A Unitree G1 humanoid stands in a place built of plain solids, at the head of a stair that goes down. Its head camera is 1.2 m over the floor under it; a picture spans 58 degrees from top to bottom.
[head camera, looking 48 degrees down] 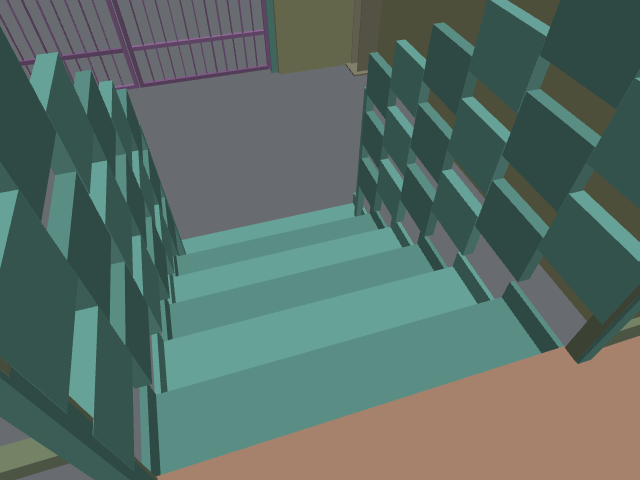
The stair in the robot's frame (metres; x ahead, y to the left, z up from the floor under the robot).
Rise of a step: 0.17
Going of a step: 0.30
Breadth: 1.32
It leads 17 degrees to the left of straight ahead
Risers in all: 7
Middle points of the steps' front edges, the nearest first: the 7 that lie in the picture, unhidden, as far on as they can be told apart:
0.47 -0.17 0.00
0.75 -0.08 -0.17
1.04 0.01 -0.34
1.33 0.10 -0.51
1.61 0.19 -0.68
1.90 0.28 -0.85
2.18 0.37 -1.02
